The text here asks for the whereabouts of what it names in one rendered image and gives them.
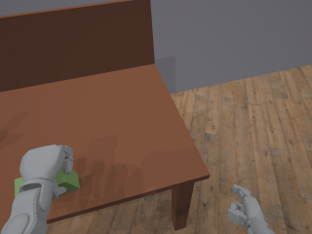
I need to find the robot left hand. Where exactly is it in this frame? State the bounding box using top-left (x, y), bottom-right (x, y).
top-left (19, 144), bottom-right (73, 200)

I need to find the robot right hand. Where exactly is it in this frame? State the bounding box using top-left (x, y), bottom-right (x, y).
top-left (227, 184), bottom-right (265, 228)

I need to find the sponge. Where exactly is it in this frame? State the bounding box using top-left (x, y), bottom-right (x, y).
top-left (15, 167), bottom-right (80, 197)

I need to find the robot right forearm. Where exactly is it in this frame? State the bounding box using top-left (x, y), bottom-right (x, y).
top-left (247, 218), bottom-right (275, 234)

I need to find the table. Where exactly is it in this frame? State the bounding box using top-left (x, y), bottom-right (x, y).
top-left (0, 0), bottom-right (210, 234)

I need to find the robot left forearm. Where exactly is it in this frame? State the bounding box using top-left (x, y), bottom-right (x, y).
top-left (0, 178), bottom-right (55, 234)

